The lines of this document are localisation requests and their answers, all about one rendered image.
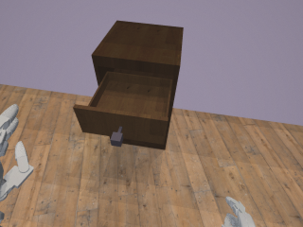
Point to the drawer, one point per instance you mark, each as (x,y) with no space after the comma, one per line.
(138,104)

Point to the handle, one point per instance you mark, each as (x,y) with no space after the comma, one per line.
(117,138)

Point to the left robot hand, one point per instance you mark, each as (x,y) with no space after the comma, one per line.
(18,174)

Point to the right robot hand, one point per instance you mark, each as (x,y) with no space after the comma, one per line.
(243,219)

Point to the cabinet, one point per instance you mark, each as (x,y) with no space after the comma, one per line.
(141,49)

